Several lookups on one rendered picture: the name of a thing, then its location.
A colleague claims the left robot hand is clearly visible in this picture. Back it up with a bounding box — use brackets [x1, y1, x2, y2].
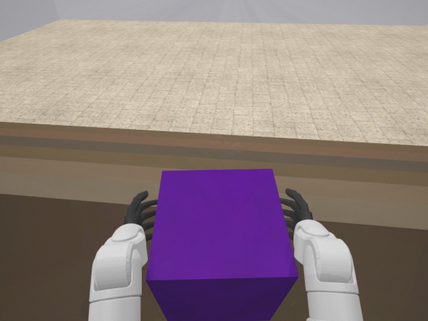
[123, 191, 158, 242]

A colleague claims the right robot hand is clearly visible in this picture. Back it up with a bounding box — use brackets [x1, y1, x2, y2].
[280, 189, 313, 241]

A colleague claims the right robot forearm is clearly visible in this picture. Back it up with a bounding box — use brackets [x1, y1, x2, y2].
[294, 219, 363, 321]

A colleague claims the carton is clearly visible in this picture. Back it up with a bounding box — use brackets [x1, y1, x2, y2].
[146, 169, 299, 321]

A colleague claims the left robot forearm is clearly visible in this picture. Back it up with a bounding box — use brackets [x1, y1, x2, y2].
[88, 223, 148, 321]

